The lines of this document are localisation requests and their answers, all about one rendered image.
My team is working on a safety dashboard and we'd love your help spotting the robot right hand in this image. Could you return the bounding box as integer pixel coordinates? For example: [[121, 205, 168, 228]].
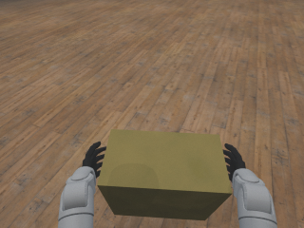
[[222, 143, 246, 182]]

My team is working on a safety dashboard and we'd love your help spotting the left robot forearm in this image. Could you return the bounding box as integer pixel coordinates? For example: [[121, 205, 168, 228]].
[[58, 166, 96, 228]]

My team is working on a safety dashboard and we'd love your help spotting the robot left hand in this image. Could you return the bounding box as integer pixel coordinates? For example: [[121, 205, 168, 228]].
[[82, 142, 106, 179]]

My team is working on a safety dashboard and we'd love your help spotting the carton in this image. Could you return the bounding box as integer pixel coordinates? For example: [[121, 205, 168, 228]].
[[97, 129, 233, 221]]

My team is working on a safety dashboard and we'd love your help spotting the right robot forearm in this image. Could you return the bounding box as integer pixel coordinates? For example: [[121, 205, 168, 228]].
[[232, 168, 277, 228]]

